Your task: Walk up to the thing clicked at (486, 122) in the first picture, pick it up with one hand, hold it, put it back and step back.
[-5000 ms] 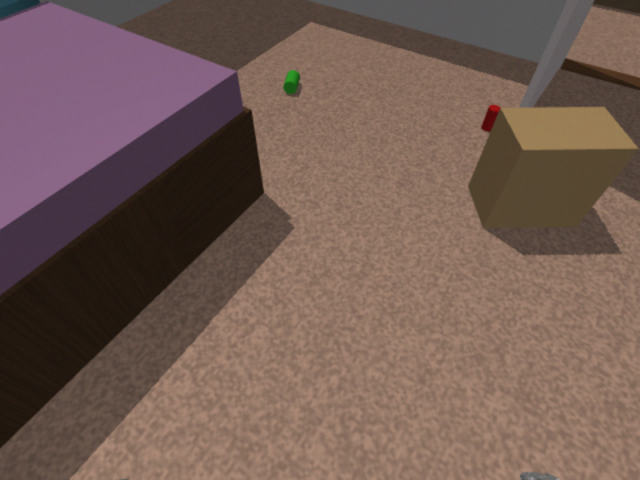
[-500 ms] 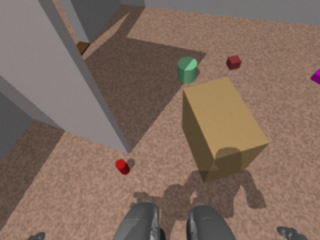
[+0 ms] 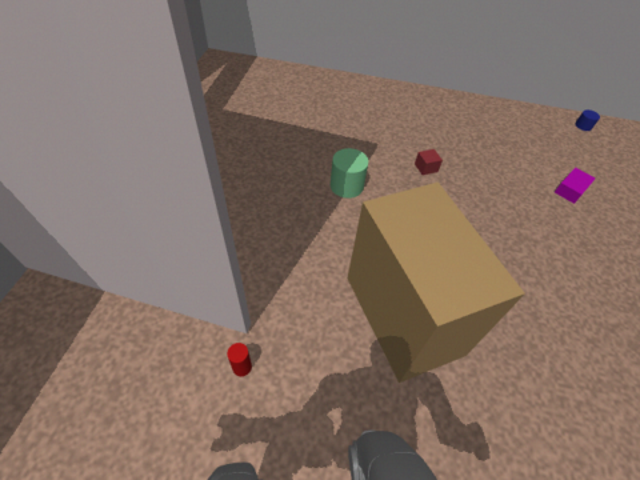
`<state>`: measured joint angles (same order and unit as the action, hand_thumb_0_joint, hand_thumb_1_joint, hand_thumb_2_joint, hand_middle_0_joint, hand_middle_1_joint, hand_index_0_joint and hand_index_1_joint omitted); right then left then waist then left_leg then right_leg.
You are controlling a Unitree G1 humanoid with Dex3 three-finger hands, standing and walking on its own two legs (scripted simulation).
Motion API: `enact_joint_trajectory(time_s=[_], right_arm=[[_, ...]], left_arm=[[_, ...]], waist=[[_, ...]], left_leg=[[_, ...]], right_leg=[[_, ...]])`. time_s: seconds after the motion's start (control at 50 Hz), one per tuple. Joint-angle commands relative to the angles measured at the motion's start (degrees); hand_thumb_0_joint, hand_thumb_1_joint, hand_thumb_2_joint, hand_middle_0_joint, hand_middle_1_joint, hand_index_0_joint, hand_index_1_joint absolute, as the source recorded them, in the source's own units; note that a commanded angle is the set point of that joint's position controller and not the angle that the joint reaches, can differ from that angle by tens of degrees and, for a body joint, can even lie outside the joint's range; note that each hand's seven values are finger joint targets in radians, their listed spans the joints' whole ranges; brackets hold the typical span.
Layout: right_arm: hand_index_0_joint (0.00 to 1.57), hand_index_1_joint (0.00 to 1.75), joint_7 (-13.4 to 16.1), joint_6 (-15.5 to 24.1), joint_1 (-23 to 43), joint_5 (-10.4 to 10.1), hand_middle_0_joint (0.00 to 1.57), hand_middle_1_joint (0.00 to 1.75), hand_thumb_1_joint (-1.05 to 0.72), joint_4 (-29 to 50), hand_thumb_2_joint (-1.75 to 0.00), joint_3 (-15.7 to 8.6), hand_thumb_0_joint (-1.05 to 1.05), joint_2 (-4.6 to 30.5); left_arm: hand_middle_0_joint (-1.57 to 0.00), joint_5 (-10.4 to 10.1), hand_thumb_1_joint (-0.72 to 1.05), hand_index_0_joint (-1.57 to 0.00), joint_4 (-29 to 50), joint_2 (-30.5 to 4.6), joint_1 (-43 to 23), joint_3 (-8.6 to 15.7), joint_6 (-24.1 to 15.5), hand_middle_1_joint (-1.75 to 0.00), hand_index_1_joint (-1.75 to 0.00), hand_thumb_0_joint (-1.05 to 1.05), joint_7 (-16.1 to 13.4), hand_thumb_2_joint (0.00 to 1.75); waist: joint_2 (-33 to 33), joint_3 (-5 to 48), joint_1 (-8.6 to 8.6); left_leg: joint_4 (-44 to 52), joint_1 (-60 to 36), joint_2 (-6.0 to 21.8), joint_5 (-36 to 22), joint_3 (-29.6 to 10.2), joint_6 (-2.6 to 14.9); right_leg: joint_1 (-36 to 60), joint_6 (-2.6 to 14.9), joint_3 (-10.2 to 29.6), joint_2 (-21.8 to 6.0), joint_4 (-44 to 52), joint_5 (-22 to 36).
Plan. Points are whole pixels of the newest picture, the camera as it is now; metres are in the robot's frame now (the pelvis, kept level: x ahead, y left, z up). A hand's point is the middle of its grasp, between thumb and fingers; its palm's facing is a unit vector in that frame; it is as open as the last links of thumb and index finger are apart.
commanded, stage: walk up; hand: left
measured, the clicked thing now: (240, 360) +0.48 +0.20 -0.68
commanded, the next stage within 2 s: stand in 1.50 s
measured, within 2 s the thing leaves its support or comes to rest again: neither
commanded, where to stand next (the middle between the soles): +0.11 -0.03 m, yaw +0 degrees
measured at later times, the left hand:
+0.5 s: hand (158, 462) +0.15 +0.22 -0.14, palm faces -0.03 -0.93 -0.37, open 7.4 cm
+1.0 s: hand out of the picture +0.12 +0.22 -0.12, palm faces -0.03 -0.95 -0.31, open 7.4 cm
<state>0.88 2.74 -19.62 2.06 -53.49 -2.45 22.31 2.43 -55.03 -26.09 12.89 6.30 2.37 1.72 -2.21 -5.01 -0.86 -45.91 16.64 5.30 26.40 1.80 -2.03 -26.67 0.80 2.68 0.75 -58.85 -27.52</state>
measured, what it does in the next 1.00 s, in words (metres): steps on the spot: right foot, then left foot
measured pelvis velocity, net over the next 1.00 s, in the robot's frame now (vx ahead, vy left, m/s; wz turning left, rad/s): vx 0.02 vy -0.03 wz -0.03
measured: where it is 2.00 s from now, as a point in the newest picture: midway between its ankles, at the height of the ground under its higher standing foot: outside the picture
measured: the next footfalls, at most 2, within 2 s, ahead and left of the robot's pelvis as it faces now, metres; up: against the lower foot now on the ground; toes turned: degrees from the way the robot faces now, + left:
right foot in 0.12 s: +0.07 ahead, -0.16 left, +0.00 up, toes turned -2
left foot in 0.36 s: +0.10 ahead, +0.10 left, +0.00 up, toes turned -1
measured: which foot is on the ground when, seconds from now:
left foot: down 0.00-0.14, up 0.16-0.34, down 0.36-1.00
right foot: up 0.00-0.10, down 0.12-1.00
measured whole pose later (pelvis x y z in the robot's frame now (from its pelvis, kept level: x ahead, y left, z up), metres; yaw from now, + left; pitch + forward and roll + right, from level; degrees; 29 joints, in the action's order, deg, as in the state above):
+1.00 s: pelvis +0.02 -0.03 +0.04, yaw -2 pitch -3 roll +0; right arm -1.0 0.7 -3.5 0.4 -65.7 0.6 21.2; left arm 0.0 -65.2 -19.7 2.3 1.3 0.6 1.3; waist -0.1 -4.3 -0.1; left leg -24.0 12.7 2.1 8.6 0.9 -1.3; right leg -10.5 -0.9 0.8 -0.7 -24.6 -11.4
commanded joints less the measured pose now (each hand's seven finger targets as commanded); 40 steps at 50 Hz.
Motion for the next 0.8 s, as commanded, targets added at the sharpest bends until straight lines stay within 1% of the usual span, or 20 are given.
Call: enact_joint_trajectory(time_s=[0.0,0.04,0.08,0.1,0.12,0.14,0.18,0.22,0.28,0.3,0.32,0.34,0.36,0.38,0.42,0.46,0.48,0.5,0.56,0.78], right_arm=[[0.20,0.30,2.35,2.37,-3.66,-0.57,0.20,0.30,-0.90,3.29,-0.90,-5.92,0.00,20.46],[0.20,0.30,2.24,2.02,-2.51,-0.83,0.20,0.30,-0.90,4.16,-0.90,-5.30,0.00,19.63],[0.20,0.30,1.90,1.30,2.41,-1.69,0.20,0.30,-0.90,5.88,-0.90,-3.80,0.00,17.05],[0.20,0.30,1.98,1.17,3.46,-2.03,0.20,0.30,-0.90,6.82,-0.90,-2.60,0.00,13.73],[0.20,0.30,2.36,1.15,3.35,-2.85,0.20,0.30,-0.90,8.36,-0.90,-1.28,0.00,9.57],[0.20,0.30,3.42,0.39,7.47,-2.31,0.20,0.30,-0.90,7.81,-0.90,-2.81,0.00,13.31],[0.20,0.30,3.03,0.52,3.48,-2.69,0.20,0.30,-0.90,5.00,-0.90,-2.79,0.00,13.82],[0.20,0.30,2.47,0.72,-0.21,-3.09,0.20,0.30,-0.90,2.14,-0.90,-2.20,0.00,12.22],[0.20,0.30,1.53,0.61,-0.51,-2.64,0.20,0.30,-0.90,0.55,-0.90,-2.23,0.00,11.33],[0.20,0.30,1.44,0.76,-0.87,-2.53,0.20,0.30,-0.90,0.04,-0.90,-2.32,0.00,11.33],[0.20,0.30,1.52,0.95,0.12,-1.80,0.20,0.30,-0.90,0.41,-0.90,-2.65,0.00,12.73],[0.20,0.30,1.58,1.14,3.04,-1.10,0.20,0.30,-0.90,1.57,-0.90,-3.15,0.00,15.95],[0.20,0.30,1.21,1.16,6.89,-1.93,0.20,0.30,-0.90,2.73,-0.90,-3.23,0.00,19.22],[0.20,0.30,0.93,1.09,10.81,-1.93,0.20,0.30,-0.90,2.89,-0.90,-3.10,0.00,19.19],[0.20,0.30,0.86,0.52,14.50,-2.07,0.20,0.30,-0.90,2.40,-0.90,-1.50,0.00,15.59],[0.20,0.30,0.72,-0.36,13.45,-2.87,0.20,0.30,-0.90,0.94,-0.90,-0.79,0.00,12.67],[0.20,0.30,0.71,-0.60,13.28,-2.78,0.20,0.30,-0.90,-0.15,-0.90,-0.77,0.00,12.34],[0.20,0.30,0.47,-0.56,12.34,-2.56,0.20,0.30,-0.90,-1.49,-0.90,-0.74,0.00,12.08],[0.20,0.30,-0.24,-0.44,14.98,-2.56,0.20,0.30,-0.90,-2.88,-0.90,-0.65,0.00,12.04],[0.20,0.30,-0.94,-0.58,20.43,-2.19,0.20,0.30,-0.90,-7.32,-0.90,0.73,0.00,10.96]], left_arm=[[-0.20,-0.29,0.90,-0.20,8.31,-8.98,-7.41,2.01,-2.60,-0.30,-0.30,0.00,0.09,0.90],[-0.20,-0.88,0.90,-0.20,7.66,-8.19,-6.08,1.93,-3.07,-0.30,-0.30,0.00,0.06,0.90],[-0.20,-1.34,0.90,-0.20,4.13,-8.25,3.07,2.29,-3.71,-0.30,-0.30,0.00,-0.46,0.90],[-0.20,-1.01,0.90,-0.20,2.83,-11.99,8.59,3.38,-4.07,-0.30,-0.30,0.00,-1.07,0.90],[-0.20,-1.07,0.90,-0.20,4.16,-16.66,7.20,3.95,-4.24,-0.30,-0.30,0.00,-1.77,0.90],[-0.20,-1.53,0.90,-0.20,4.90,-17.09,4.66,3.36,-4.00,-0.30,-0.30,0.00,-1.56,0.90],[-0.20,-2.23,0.90,-0.20,6.24,-12.82,0.03,1.78,-3.86,-0.30,-0.30,0.00,-2.00,0.90],[-0.20,-1.58,0.90,-0.20,6.89,-10.39,-4.25,0.61,-4.02,-0.30,-0.30,0.00,-2.54,0.90],[-0.20,-1.86,0.90,-0.20,6.84,-10.35,-7.22,-0.49,-3.84,-0.30,-0.30,0.00,-2.66,0.90],[-0.20,-2.63,0.90,-0.20,6.54,-10.13,-8.18,-0.67,-3.48,-0.30,-0.30,0.00,-2.66,0.90],[-0.20,-3.09,0.90,-0.20,6.48,-8.70,-8.00,-1.22,-3.22,-0.30,-0.30,0.00,-2.68,0.90],[-0.20,-3.63,0.90,-0.20,6.44,-6.63,-6.92,-1.66,-2.98,-0.30,-0.30,0.00,-2.76,0.90],[-0.20,-4.01,0.90,-0.20,4.99,-6.84,-5.84,-1.72,-2.39,-0.30,-0.30,0.00,-3.02,0.90],[-0.20,-3.49,0.90,-0.20,2.97,-8.18,-5.10,-1.02,-2.33,-0.30,-0.30,0.00,-3.22,0.90],[-0.20,-2.96,0.90,-0.20,1.04,-7.50,-4.40,-1.12,-3.23,-0.30,-0.30,0.00,-2.80,0.90],[-0.20,-2.57,0.90,-0.20,0.92,-11.07,-7.91,-0.79,-4.26,-0.30,-0.30,0.00,-2.51,0.90],[-0.20,-2.69,0.90,-0.20,1.03,-11.69,-10.38,-1.02,-4.27,-0.30,-0.30,0.00,-2.37,0.90],[-0.20,-2.75,0.90,-0.20,1.07,-10.68,-12.50,-1.49,-4.32,-0.30,-0.30,0.00,-2.39,0.90],[-0.20,-2.56,0.90,-0.20,-0.81,-8.43,-12.78,-2.26,-4.19,-0.30,-0.30,0.00,-2.47,0.90],[-0.20,-2.67,0.90,-0.20,-5.02,-6.67,-14.82,-2.82,-3.54,-0.30,-0.30,0.00,-1.69,0.90]], waist=[[13.70,1.14,-2.37],[14.79,2.63,-1.27],[10.97,6.74,4.61],[2.25,9.18,7.44],[-11.31,8.12,6.39],[-5.91,5.86,5.79],[0.93,3.57,2.06],[-3.41,3.74,-0.07],[-5.42,5.85,-1.31],[-4.36,6.65,-2.16],[-1.89,6.78,-2.10],[5.52,7.50,-0.51],[9.11,7.78,0.73],[9.98,6.62,1.86],[6.39,7.26,3.74],[1.47,5.74,0.84],[0.22,5.40,-0.24],[0.61,6.29,-1.43],[-1.49,8.28,-0.12],[-0.04,7.25,0.93]], left_leg=[[16.22,-14.07,15.40,-24.83,-20.65,15.49],[12.85,-10.38,13.27,-35.19,-15.21,13.86],[2.52,-0.62,6.62,-36.69,-5.25,8.69],[-10.33,9.44,2.46,-30.17,-1.68,5.47],[-18.68,21.23,-4.35,-7.21,-0.06,2.50],[-21.45,19.83,-3.88,10.94,-4.79,3.30],[-20.45,16.93,-2.37,9.12,-6.67,3.72],[-10.94,10.03,-1.85,3.43,-3.24,3.58],[4.18,-0.22,-2.98,-6.83,0.60,3.18],[10.25,-3.80,-3.84,-14.69,0.88,3.42],[13.34,-6.16,-1.96,-21.86,-3.50,4.28],[17.09,-7.04,5.75,-26.05,-16.50,7.12],[20.42,-0.22,14.28,-24.56,-26.07,14.50],[19.10,3.69,15.38,-24.50,-26.64,16.78],[14.12,6.28,7.27,-22.34,-14.48,9.67],[6.37,4.21,-1.70,-17.30,-5.63,3.48],[6.28,-0.26,-2.55,-11.73,-4.27,2.95],[9.25,-2.69,-1.70,-13.53,-4.99,3.05],[13.18,-4.94,0.41,-19.08,-6.90,4.96],[23.09,-7.51,1.33,-15.70,-6.15,3.52]], right_leg=[[-11.35,0.61,-0.11,-3.42,7.01,-3.81],[-3.43,1.16,-3.12,-2.05,12.64,-0.88],[16.20,2.38,-6.09,0.71,26.61,10.27],[26.98,3.75,2.60,-2.58,28.47,11.86],[27.07,10.46,26.84,-16.06,33.99,18.25],[20.45,17.68,31.78,-22.64,34.95,23.19],[17.16,15.51,19.09,-17.06,29.16,30.55],[11.41,12.49,11.50,-13.49,26.87,35.09],[6.76,10.87,7.10,-12.07,21.92,39.52],[5.75,9.00,6.11,-11.25,19.26,37.74],[3.20,6.36,5.79,-10.09,16.29,33.29],[-0.26,3.34,3.56,-6.03,11.43,24.76],[4.48,1.14,-1.09,-1.47,8.20,8.11],[8.99,1.21,-0.06,-2.29,8.01,0.20],[14.17,2.63,1.93,-4.02,20.35,10.65],[9.53,6.74,14.51,-11.68,29.88,18.65],[5.36,8.16,16.13,-13.78,31.03,19.31],[5.66,7.19,13.94,-12.71,29.90,21.08],[8.17,3.24,7.83,-8.72,30.45,18.94],[12.71,1.37,5.77,-8.08,38.23,13.88]])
